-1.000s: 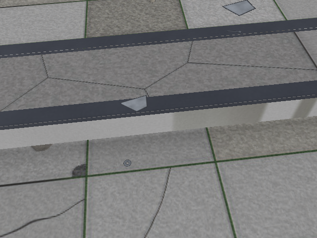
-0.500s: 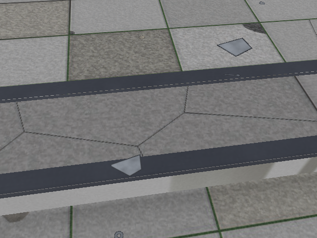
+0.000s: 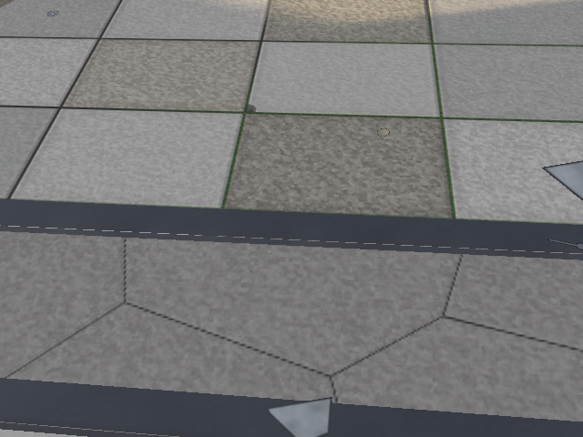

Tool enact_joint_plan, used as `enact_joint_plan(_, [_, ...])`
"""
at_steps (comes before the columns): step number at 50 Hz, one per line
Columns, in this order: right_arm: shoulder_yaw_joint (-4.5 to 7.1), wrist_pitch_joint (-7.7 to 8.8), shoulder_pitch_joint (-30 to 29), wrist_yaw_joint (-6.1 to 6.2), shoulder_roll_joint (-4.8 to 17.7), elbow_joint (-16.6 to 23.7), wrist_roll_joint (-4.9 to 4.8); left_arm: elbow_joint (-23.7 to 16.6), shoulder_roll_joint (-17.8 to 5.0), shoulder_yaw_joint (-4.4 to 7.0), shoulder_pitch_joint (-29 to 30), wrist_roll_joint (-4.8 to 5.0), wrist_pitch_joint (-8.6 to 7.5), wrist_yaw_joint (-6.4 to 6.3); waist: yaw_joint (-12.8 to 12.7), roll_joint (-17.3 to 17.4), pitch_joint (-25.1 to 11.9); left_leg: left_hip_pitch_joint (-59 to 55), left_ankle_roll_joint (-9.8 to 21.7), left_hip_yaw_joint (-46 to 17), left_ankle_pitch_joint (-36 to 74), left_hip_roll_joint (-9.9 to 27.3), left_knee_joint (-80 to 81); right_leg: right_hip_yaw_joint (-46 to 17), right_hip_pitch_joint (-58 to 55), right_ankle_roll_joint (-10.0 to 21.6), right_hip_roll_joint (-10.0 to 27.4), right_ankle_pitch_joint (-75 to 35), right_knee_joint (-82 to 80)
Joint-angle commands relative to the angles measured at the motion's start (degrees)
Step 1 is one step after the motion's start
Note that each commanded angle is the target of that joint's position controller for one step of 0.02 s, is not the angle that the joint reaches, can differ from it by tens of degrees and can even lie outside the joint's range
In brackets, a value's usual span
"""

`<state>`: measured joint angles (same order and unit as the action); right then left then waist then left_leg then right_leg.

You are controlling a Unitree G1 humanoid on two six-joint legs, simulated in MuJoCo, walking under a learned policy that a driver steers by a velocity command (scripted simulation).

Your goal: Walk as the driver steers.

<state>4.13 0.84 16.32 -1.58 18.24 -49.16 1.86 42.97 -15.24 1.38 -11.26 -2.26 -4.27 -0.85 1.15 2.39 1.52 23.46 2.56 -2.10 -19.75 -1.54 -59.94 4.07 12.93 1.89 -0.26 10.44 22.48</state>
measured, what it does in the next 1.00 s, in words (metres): climbs, turning right: left foot, then right foot 0.16 m higher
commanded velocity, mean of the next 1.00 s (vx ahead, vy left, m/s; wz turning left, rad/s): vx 0.50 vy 0.00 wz -0.18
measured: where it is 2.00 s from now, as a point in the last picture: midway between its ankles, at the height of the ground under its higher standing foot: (358, 164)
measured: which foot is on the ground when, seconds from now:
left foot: up 0.00-0.26, down 0.28-0.82, up 0.84-1.00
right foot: down 0.00-0.28, up 0.30-0.78, down 0.80-1.00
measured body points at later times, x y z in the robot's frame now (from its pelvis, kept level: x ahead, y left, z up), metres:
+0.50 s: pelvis +0.22 +0.04 +0.00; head +0.22 +0.05 +0.45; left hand +0.26 +0.29 -0.15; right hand +0.25 -0.22 -0.14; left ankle +0.19 +0.11 -0.74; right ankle +0.19 -0.09 -0.55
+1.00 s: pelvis +0.51 -0.05 +0.10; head +0.52 -0.05 +0.55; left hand +0.57 +0.19 -0.04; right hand +0.59 -0.32 +0.00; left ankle +0.57 +0.14 -0.38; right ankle +0.50 -0.08 -0.58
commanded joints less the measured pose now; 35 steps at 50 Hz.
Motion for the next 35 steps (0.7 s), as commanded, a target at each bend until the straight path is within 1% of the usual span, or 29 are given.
enact_joint_plan(1, [-0.04, -0.18, -1.15, -1.1, 1.32, 3.52, 0.52, 0.26, -6.18, 1.72, -6.29, 0.34, -1.46, 0.22, -1.78, -8.19, -1.3, 10.78, -1.03, -1.6, 4.08, 3.27, -1.41, -11.13, -9.67, 6.3, 14.89, -16.32, -11.13])
enact_joint_plan(4, [-0.98, 0.05, -5.98, -1.69, 0.09, 4.93, 0.75, 1.55, -6.07, 1.76, -6.48, 0.49, -1.85, 0.81, -1.89, -8.08, -1.22, 11.41, -2.19, -0.69, 7.59, 2.72, 5.82, -5.82, -9.51, 7.07, 13.89, -23.68, -11.54])
enact_joint_plan(6, [-2.02, 0.39, -9.53, -1.94, -1.13, 5.84, 0.64, 2.24, -6.31, 1.78, -5.67, 0.71, -1.85, 1.13, -1.94, -8.76, -0.57, 6.5, -2.33, 1.74, 11.02, 2.44, 14.9, -1.68, -6.41, 6.08, 12.0, -25.37, -11.56])
enact_joint_plan(8, [-2.72, 0.57, -12.84, -1.75, -1.33, 6.46, 0.67, 3.65, -7.12, 1.92, -7.5, 0.88, -1.75, 1.23, -2.84, -9.06, -0.64, 1.87, -1.7, 4.07, 12.38, 1.48, 21.41, -0.39, -5.61, 5.4, 11.86, -27.9, -10.32])
enact_joint_plan(9, [-2.94, 0.36, -12.69, -1.38, -1.23, 6.25, 0.55, 4.55, -7.41, 2.03, -8.95, 0.76, -1.51, 1.26, -2.95, -10.73, -1.57, 0.3, -0.98, 5.24, 11.13, 1.19, 21.92, -0.57, -6.7, 5.52, 12.61, -28.35, -8.8])
enact_joint_plan(10, [-3.09, 0.35, -11.45, -0.99, -0.95, 5.98, 0.57, 5.18, -7.4, 2.01, -9.92, 0.73, -1.33, 1.18, -2.63, -10.95, -2.5, -2.8, 0.12, 5.87, 10.82, 0.66, 21.8, -0.91, -6.32, 6.02, 13.85, -31.06, -7.14])
enact_joint_plan(11, [-2.99, 0.54, -10.57, -0.57, -0.4, 5.6, 0.66, 5.57, -7.87, 2.07, -9.84, 0.96, -1.16, 1.15, -1.69, -9.97, -2.52, -4.81, 1.25, 5.91, 9.82, 0.0, 23.51, -1.06, -6.65, 6.03, 14.12, -35.56, -4.53])
enact_joint_plan(12, [-2.8, 0.9, -6.54, -0.06, -0.22, 3.95, 0.92, 5.6, -8.28, 2.11, -8.89, 1.44, -0.9, 1.18, 0.73, -7.68, -4.32, -10.1, 2.25, 6.97, 10.8, -1.79, 27.4, 0.01, -6.98, 5.83, 13.08, -42.62, 2.34])
enact_joint_plan(13, [-2.25, 1.48, 0.01, 0.42, 0.81, 1.39, 1.46, 5.73, -8.26, 2.0, -8.74, 2.07, -0.65, 1.18, 3.7, -5.0, -7.14, -18.58, 3.22, 7.38, 12.89, -3.06, 32.86, 1.87, -4.87, 4.79, 10.84, -42.68, 11.99])
enact_joint_plan(14, [-1.2, 2.0, 7.05, 1.08, 3.95, -0.3, 2.2, 5.11, -6.73, 1.3, -8.45, 2.81, -0.81, 1.22, 7.17, -1.99, -10.29, -30.69, 4.62, -0.24, 16.02, 4.21, 35.51, 1.68, 4.77, 3.17, 8.6, -28.79, 24.78])
enact_joint_plan(15, [-0.14, 2.26, 9.42, 1.64, 10.7, -0.26, 2.39, 3.62, 1.03, -0.39, -12.55, 1.71, -0.5, 1.57, 2.98, 12.26, -13.06, -38.93, 8.08, -21.62, 37.8, 23.78, 35.46, 2.52, 17.92, 0.62, 1.65, 22.3, 44.42])
enact_joint_plan(16, [1.73, 1.37, 12.85, 1.84, 13.52, -0.99, -0.37, 5.66, -3.53, 0.88, -14.95, 2.17, 1.09, 0.59, 6.39, 7.78, -16.71, -37.24, 15.43, -27.98, 26.76, 26.29, 39.7, -5.44, 23.25, 1.02, -1.65, 21.07, 55.76])
enact_joint_plan(17, [0.84, 1.1, 7.94, 1.86, 9.37, -0.57, -0.71, 5.5, -4.64, 1.27, -11.29, 1.19, 1.62, 0.62, 4.13, 2.42, -7.82, -30.91, 14.54, -22.86, 8.91, 22.96, 42.65, -7.15, 29.07, 1.34, 1.14, 17.49, 60.25])
enact_joint_plan(18, [-0.56, 1.21, 3.47, 1.67, 4.48, 0.0, -0.58, 4.89, -4.18, 1.45, -8.67, 0.9, 1.51, 1.01, 2.68, 2.43, -2.16, -24.25, 12.02, -18.8, 0.34, 19.43, 45.46, -6.11, 30.91, 1.47, 2.5, 14.09, 61.36])
enact_joint_plan(19, [-1.32, 1.55, 2.1, 1.55, 2.08, -0.39, -0.26, 4.97, -3.94, 1.73, -8.14, 0.82, 1.74, 1.34, 0.96, 1.91, 0.65, -20.67, 9.9, -15.47, 0.02, 17.07, 47.34, -6.07, 31.5, 1.17, 3.18, 11.53, 62.57])
enact_joint_plan(20, [-1.75, 2.14, 1.03, 1.83, 0.75, -0.43, -0.45, 5.56, -3.29, 1.86, -9.56, 0.49, 2.48, 1.72, -0.91, 1.75, 1.87, -16.79, 8.5, -12.02, 1.37, 15.68, 48.94, -6.77, 29.89, 0.63, 3.86, 8.65, 62.1])
enact_joint_plan(21, [-2.0, 2.81, 2.03, 1.82, 0.04, -1.29, -0.04, 5.77, -1.55, 1.73, -10.05, 0.21, 3.34, 2.07, -1.41, 2.56, 1.94, -14.68, 7.89, -9.62, 3.49, 15.48, 49.24, -5.81, 29.8, 0.21, 3.04, 8.09, 66.92])
enact_joint_plan(23, [-1.84, 4.0, 4.44, 1.7, -0.02, -3.2, 0.06, 4.46, 0.52, 1.7, -8.05, 0.53, 4.11, 2.21, -2.01, 0.89, 2.56, -13.51, 7.9, -6.55, 5.27, 15.65, 49.53, -6.41, 34.6, 0.16, 2.66, 6.45, 71.3])
enact_joint_plan(24, [-1.8, 4.49, 9.14, 1.57, -0.36, -5.22, 0.5, 3.53, 3.92, 1.02, -5.48, 1.11, 4.86, 1.03, 0.02, 4.74, 2.13, -15.53, 10.45, -7.84, 6.71, 18.2, 49.64, -3.35, 42.38, 1.07, 0.08, 11.57, 88.58])
enact_joint_plan(25, [-2.04, 4.77, 10.63, 1.41, -0.88, -6.37, 0.19, 1.04, 4.79, 0.62, -2.05, 1.23, 5.15, 0.02, -0.4, 3.12, 3.34, -16.94, 10.56, -7.51, 1.75, 19.19, 50.22, -5.89, 50.46, 2.15, 1.01, 13.76, 93.47])
enact_joint_plan(27, [-2.75, 5.45, 13.54, 1.49, -2.12, -8.95, 0.18, -4.51, 6.87, -0.67, 7.65, 1.07, 5.26, -1.22, 0.05, 1.12, 6.92, -19.28, 9.23, -6.25, -1.56, 20.65, 51.5, -7.37, 64.07, 3.9, 0.58, 17.01, 101.4])
enact_joint_plan(28, [-3.19, 5.81, 15.03, 1.23, -2.46, -10.12, 0.58, -6.65, 8.05, -1.39, 10.57, 0.97, 5.17, -1.78, 0.07, 1.96, 7.17, -21.82, 8.84, -6.42, -0.44, 21.53, 51.0, -8.56, 70.92, 5.2, -0.01, 18.84, 108.37])
enact_joint_plan(29, [-3.4, 6.05, 14.57, 1.24, -1.79, -10.58, 0.42, -8.64, 8.0, -1.92, 11.88, 1.22, 5.05, -2.11, -1.36, 0.02, 7.03, -21.87, 7.11, -3.91, -2.31, 21.47, 51.97, -9.49, 72.64, 5.78, 0.27, 19.75, 106.24])
enact_joint_plan(30, [-3.66, 6.25, 13.94, 1.31, -1.33, -10.98, 0.35, -10.15, 8.01, -2.33, 13.38, 1.46, 5.03, -2.08, -1.98, -1.32, 7.64, -19.79, 5.86, -1.29, -2.9, 20.23, 53.06, -8.45, 72.38, 5.81, 0.02, 19.54, 103.28])
enact_joint_plan(31, [-4.26, 6.16, 13.54, 1.53, -1.93, -11.97, -0.13, -12.32, 8.9, -3.16, 15.33, 1.3, 5.12, -1.79, -3.44, -2.42, 8.4, -16.24, 4.13, 1.38, -1.63, 18.42, 53.58, -7.99, 70.53, 6.11, 0.77, 18.08, 98.93])
enact_joint_plan(32, [-4.6, 5.8, 13.46, 1.73, -1.76, -12.26, -0.42, -14.55, 9.2, -4.0, 17.67, 1.04, 5.22, -1.3, -3.65, -3.84, 7.97, -13.04, 3.21, 4.96, -0.85, 15.2, 55.37, -3.79, 66.68, 5.46, 1.03, 16.61, 89.5])
enact_joint_plan(33, [-4.81, 5.69, 14.17, 2.31, -1.43, -12.7, -0.6, -16.29, 8.82, -4.23, 19.42, 0.7, 5.46, -0.92, -2.94, -2.72, 7.64, -11.79, 3.98, 5.95, 3.74, 14.17, 57.14, -0.82, 63.71, 4.67, 1.23, 16.15, 84.83])
enact_joint_plan(34, [-4.54, 5.42, 13.88, 3.69, 0.52, -12.11, -1.5, -17.02, 8.48, -4.7, 17.27, 0.35, 6.07, 0.21, -3.93, -1.12, 5.04, -10.78, 6.42, 7.41, 14.26, 15.31, 62.01, 1.98, 54.86, 4.71, 3.51, 14.86, 75.9])
enact_joint_plan(35, [-4.68, 4.62, 15.11, 4.56, 0.22, -12.57, -2.38, -17.27, 9.47, -5.29, 19.22, 0.39, 6.66, 0.85, -2.72, 0.19, 3.05, -13.47, 7.2, 9.86, 23.11, 14.87, 64.32, 5.16, 48.9, 5.27, 3.46, 16.18, 70.51])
